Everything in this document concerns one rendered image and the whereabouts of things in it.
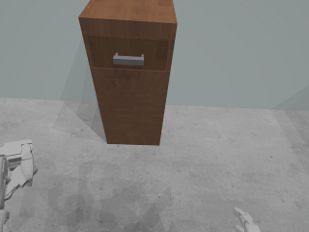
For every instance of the left robot hand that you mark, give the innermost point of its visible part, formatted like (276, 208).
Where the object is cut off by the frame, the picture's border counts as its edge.
(18, 157)

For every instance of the robot left forearm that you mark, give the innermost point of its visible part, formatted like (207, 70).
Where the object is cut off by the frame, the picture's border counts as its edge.
(4, 215)

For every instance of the right robot hand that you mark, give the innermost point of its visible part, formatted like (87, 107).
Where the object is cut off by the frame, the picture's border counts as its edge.
(245, 220)

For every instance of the cabinet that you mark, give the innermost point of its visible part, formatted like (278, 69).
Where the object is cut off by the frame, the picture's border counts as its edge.
(131, 102)

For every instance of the drawer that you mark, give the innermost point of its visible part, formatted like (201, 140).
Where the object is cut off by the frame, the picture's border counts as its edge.
(104, 48)

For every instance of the handle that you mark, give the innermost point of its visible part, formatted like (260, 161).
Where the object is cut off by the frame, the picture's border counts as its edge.
(128, 60)

